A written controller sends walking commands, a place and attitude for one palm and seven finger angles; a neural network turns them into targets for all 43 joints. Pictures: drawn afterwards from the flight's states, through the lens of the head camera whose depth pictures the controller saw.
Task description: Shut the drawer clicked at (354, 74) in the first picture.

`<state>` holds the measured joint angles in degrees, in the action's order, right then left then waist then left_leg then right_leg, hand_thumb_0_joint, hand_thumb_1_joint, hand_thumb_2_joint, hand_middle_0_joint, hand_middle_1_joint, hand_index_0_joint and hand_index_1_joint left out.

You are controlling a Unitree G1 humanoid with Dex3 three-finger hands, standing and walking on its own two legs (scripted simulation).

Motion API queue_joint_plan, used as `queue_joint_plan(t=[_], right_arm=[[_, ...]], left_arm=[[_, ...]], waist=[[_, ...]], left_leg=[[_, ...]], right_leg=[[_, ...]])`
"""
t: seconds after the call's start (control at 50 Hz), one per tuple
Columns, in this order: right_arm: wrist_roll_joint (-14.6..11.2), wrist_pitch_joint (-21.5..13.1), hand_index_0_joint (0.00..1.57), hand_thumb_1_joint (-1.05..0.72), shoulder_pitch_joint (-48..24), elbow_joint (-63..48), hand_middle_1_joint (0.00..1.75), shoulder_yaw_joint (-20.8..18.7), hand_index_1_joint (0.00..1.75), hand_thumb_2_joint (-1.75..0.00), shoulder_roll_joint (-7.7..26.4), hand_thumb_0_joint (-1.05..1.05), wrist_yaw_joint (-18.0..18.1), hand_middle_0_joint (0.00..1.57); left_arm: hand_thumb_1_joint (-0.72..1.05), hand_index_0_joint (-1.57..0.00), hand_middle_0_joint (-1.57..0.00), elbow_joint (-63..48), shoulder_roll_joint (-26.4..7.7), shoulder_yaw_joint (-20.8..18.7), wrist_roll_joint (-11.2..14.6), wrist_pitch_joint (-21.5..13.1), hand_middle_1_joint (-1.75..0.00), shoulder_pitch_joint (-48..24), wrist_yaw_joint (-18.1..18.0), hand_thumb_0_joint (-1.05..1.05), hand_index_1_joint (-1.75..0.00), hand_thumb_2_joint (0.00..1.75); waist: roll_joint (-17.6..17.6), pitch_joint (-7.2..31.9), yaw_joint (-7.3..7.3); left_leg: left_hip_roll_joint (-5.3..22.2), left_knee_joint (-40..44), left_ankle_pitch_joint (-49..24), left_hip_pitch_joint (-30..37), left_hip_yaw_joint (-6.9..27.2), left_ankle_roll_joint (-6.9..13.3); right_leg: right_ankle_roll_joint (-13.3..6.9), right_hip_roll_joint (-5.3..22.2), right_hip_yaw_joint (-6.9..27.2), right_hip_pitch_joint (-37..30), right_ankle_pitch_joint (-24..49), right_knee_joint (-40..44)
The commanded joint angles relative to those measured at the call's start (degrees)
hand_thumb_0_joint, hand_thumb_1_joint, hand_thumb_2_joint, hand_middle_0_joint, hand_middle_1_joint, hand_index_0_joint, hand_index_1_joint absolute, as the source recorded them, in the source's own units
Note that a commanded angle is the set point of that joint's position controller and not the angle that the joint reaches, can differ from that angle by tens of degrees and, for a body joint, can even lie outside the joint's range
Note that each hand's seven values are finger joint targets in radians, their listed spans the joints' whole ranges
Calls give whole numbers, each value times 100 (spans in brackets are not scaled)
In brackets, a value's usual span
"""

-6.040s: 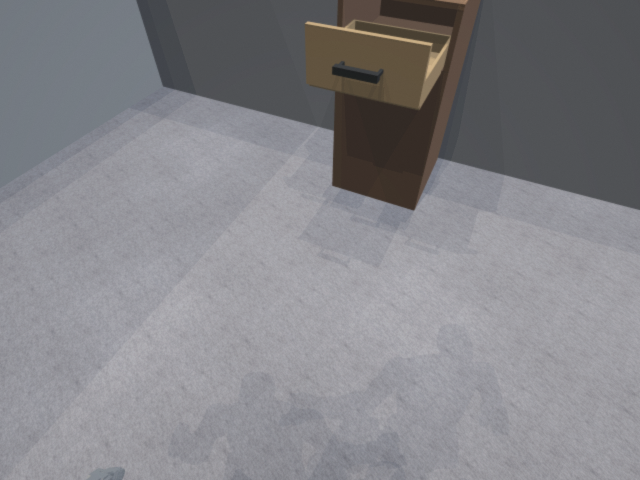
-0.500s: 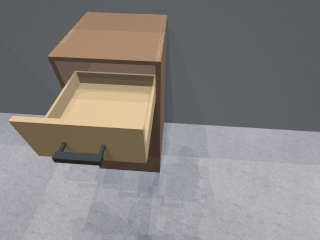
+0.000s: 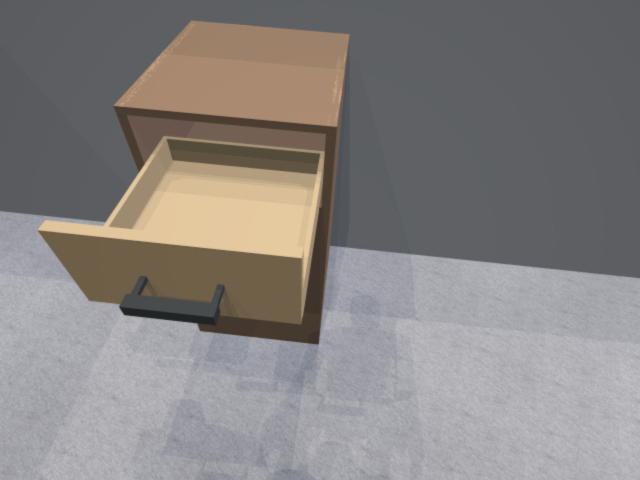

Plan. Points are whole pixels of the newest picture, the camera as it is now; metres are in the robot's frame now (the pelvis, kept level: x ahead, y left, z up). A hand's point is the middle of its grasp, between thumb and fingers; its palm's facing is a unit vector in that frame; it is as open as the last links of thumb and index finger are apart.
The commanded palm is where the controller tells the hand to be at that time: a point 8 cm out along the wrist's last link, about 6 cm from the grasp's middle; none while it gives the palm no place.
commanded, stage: come to a stop and stand still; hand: left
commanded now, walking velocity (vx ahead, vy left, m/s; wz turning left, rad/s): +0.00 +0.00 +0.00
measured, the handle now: (175, 297) +0.36 +0.25 -0.02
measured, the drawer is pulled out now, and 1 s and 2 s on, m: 0.30 0.30 0.30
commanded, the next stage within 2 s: look again from close up in 0.14 s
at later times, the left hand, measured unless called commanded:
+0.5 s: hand out of the picture -0.03 +0.18 -0.18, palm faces +0.03 -0.98 -0.19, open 7.4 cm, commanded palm none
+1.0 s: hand out of the picture -0.07 +0.17 -0.19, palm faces +0.06 -0.99 -0.15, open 7.4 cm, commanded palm none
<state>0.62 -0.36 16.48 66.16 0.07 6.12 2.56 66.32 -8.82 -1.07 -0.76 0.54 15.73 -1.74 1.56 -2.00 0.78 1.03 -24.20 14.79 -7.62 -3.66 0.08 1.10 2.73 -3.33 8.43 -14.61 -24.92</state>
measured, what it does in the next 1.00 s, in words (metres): stands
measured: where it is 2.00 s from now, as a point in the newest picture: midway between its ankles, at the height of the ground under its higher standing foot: outside the picture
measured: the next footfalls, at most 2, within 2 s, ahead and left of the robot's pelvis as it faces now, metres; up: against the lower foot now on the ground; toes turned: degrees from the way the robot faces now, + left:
right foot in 1.68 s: +0.18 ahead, -0.07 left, +0.00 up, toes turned -5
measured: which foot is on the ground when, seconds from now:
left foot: down 0.00-1.00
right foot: down 0.00-1.00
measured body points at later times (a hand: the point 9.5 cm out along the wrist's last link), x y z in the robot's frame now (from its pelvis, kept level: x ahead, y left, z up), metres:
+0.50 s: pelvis -0.03 +0.01 -0.01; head -0.04 +0.01 +0.44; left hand -0.03 +0.23 -0.17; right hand -0.03 -0.22 -0.16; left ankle -0.02 +0.11 -0.74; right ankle -0.01 -0.13 -0.74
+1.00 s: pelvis -0.04 +0.01 -0.01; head -0.04 +0.02 +0.44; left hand -0.07 +0.22 -0.17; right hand -0.05 -0.21 -0.16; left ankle -0.02 +0.11 -0.74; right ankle -0.01 -0.13 -0.74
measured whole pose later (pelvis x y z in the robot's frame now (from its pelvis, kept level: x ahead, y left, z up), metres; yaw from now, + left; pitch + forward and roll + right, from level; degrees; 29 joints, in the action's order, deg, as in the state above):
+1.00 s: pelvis -0.04 +0.01 -0.01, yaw +1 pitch -2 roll +0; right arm 1.2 1.0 19.3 63.3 0.3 7.6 0.3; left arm 62.1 -8.1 -0.3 -1.4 -0.1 21.3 -1.5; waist 1.5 -0.7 0.7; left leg 0.5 -30.6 15.8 -14.3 -2.7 1.0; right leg 0.6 3.3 -3.8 13.7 -14.1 -29.1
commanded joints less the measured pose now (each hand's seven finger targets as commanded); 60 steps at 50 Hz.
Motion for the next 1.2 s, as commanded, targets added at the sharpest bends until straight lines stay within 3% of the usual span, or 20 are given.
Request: queue_joint_plan(t=[0.0, 0.08, 0.2, 0.22, 0.24, 0.26, 0.28, 0.34, 0.4, 0.52, 0.78, 0.84, 0.9, 0.94, 1.0, 1.04, 1.08, 1.1, 1.14, 1.18], right_arm=[[-23, -85, 20, -90, 387, -83, 30, -130, 30, -90, 673, 0, 16, 20], [-16, -84, 20, -90, 433, -45, 30, -130, 30, -90, 627, 0, 0, 20], [-15, -94, 20, -90, 466, -49, 30, -120, 30, -90, 597, 0, -14, 20], [-47, -196, 20, -90, -159, -537, 30, -79, 30, -90, 852, 0, -129, 20], [-20, -171, 20, -90, 48, -693, 30, -53, 30, -90, 682, 0, -134, 20], [20, -210, 20, -90, 564, -633, 30, -85, 30, -90, 597, 0, -127, 20], [1, -219, 20, -90, 571, -594, 30, -85, 30, -90, 659, 0, -110, 20], [4, -150, 20, -90, 372, -681, 30, -83, 30, -90, 729, 0, -112, 20], [10, -74, 20, -90, 314, -751, 30, -90, 30, -90, 772, 0, -140, 20], [28, -49, 20, -90, 328, -797, 30, -111, 30, -90, 843, 0, -170, 20], [6, -70, 20, -90, 381, -574, 30, -80, 30, -90, 766, 0, -174, 20], [32, -19, 20, -90, 454, -482, 30, -80, 30, -90, 769, 0, -184, 20], [64, 52, 20, -90, 449, -509, 30, -97, 30, -90, 695, 0, -209, 20], [73, 50, 20, -90, 520, -512, 30, -97, 30, -90, 600, 0, -218, 20], [68, -21, 20, -90, 741, -472, 30, -96, 30, -90, 548, 0, -217, 20], [70, -43, 20, -90, 888, -460, 30, -126, 30, -90, 663, 0, -203, 20], [59, -98, 20, -90, 1012, -418, 30, -151, 30, -90, 857, 0, -176, 20], [47, -121, 20, -90, 952, -426, 30, -149, 30, -90, 886, 0, -159, 20], [30, -185, 20, -90, 853, -440, 30, -101, 30, -90, 801, 0, -133, 20], [8, -235, 20, -90, 702, -504, 30, -75, 30, -90, 748, 0, -129, 20]], left_arm=[[90, -20, -20, -92, -357, -14, 15, -77, -30, 410, -34, 0, -30, 90], [90, -20, -20, -108, -332, -7, 6, -87, -30, 448, -48, 0, -30, 90], [90, -20, -20, -130, -340, -15, 8, -108, -30, 509, -54, 0, -30, 90], [90, -20, -20, -29, -522, 80, -69, -293, -30, 808, -262, 0, -30, 90], [90, -20, -20, -165, -729, 39, -66, -344, -30, 630, -214, 0, -30, 90], [90, -20, -20, -315, -642, 45, -26, -348, -30, 699, -195, 0, -30, 90], [90, -20, -20, -354, -564, 63, -8, -334, -30, 594, -167, 0, -30, 90], [90, -20, -20, -509, -542, 69, -12, -224, -30, 400, -117, 0, -30, 90], [90, -20, -20, -560, -504, 80, -25, -173, -30, 399, -88, 0, -30, 90], [90, -20, -20, -689, -526, 69, -32, -150, -30, 542, -58, 0, -30, 90], [90, -20, -20, -642, -495, 68, -15, -189, -30, 703, -35, 0, -30, 90], [90, -20, -20, -607, -562, 29, -49, -178, -30, 764, -28, 0, -30, 90], [90, -20, -20, -608, -605, -35, -58, -137, -30, 847, -18, 0, -30, 90], [90, -20, -20, -616, -706, -101, -49, -146, -30, 876, -15, 0, -30, 90], [90, -20, -20, -685, -634, -136, -42, -149, -30, 746, -2, 0, -30, 90], [90, -20, -20, -736, -544, -151, -74, -140, -30, 721, 12, 0, -30, 90], [90, -20, -20, -747, -259, -100, -95, -159, -30, 738, 41, 0, -30, 90], [90, -20, -20, -762, -137, -71, -109, -192, -30, 775, 56, 0, -30, 90], [90, -20, -20, -702, -104, -56, -101, -267, -30, 883, 74, 0, -30, 90], [90, -20, -20, -580, -213, -76, -59, -316, -30, 1144, 51, 0, -30, 90]], waist=[[-246, -304, -26], [-77, -369, -32], [-152, -302, -35], [-99, -563, 157], [-229, -442, -173], [-128, 399, -181], [-212, 796, -175], [-241, 162, -130], [-219, -587, -134], [-209, -566, -89], [-201, -350, -78], [10, -299, -58], [131, -661, -22], [499, -537, -37], [57, -587, -128], [-308, -601, -153], [-1069, -740, -152], [-1157, -754, -76], [-824, -476, 43], [-393, -256, 144]], left_leg=[[622, 626, -1265, -187, 466, 110], [590, 714, -1040, -215, 475, 111], [551, 740, -911, -235, 439, 97], [569, -573, -1330, -817, 269, -54], [383, -260, -1120, -598, 261, -129], [395, -249, -723, -457, 260, -5], [425, -288, -1088, -350, 346, 36], [502, -62, -831, -601, 523, 90], [411, 291, 296, -1114, 627, 101], [382, 575, 876, -1232, 746, 129], [374, 553, 459, -976, 613, 87], [268, 395, 1011, -978, 495, 94], [71, 32, 1377, -1274, 311, 92], [-51, -347, 1027, -1178, 104, 79], [6, -195, 1024, -970, 185, 118], [229, 240, 1412, -994, 541, 214], [700, 911, 1722, -1103, 1247, 465], [872, 1027, 1476, -1040, 1458, 616], [809, 674, 204, -881, 1270, 705], [507, 138, -382, -1064, 798, 553]], right_leg=[[-142, 377, 260, 181, 786, 439], [-132, 377, 280, 241, 692, 493], [-144, 385, 310, 204, 673, 532], [-198, 657, 629, 402, 2275, 461], [-306, 794, 536, 331, 3253, 144], [-366, 674, 482, -168, 2636, -156], [-355, 606, 412, -331, 2297, -239], [-303, 412, 307, 203, 625, -21], [-296, 344, 390, 643, -423, 224], [-258, 311, 366, 658, -630, 284], [-232, 369, 415, 599, -362, 464], [-288, 390, 434, 615, -1211, 544], [-394, 550, 726, 972, -2206, 773], [-525, 736, 909, 935, -2258, 913], [-554, 671, 735, 1182, -2153, 595], [-480, 385, 362, 1178, -1931, 153], [-373, 15, -188, 1129, -1157, -706], [-361, -79, -316, 1097, -790, -924], [-398, -34, -229, 708, -317, -728], [-473, 205, 104, 120, 100, -455]])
